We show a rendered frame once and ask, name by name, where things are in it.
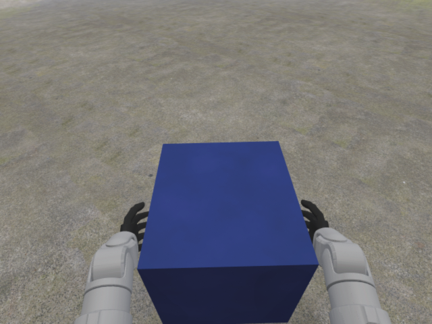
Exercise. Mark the robot left forearm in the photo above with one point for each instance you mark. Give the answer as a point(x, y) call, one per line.
point(109, 283)

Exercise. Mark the robot right forearm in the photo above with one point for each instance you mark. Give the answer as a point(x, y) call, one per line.
point(352, 292)

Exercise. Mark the robot left hand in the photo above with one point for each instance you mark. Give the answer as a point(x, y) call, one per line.
point(131, 220)

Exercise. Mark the carton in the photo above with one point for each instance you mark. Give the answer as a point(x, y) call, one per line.
point(225, 240)

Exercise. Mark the robot right hand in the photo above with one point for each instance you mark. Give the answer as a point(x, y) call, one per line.
point(315, 217)

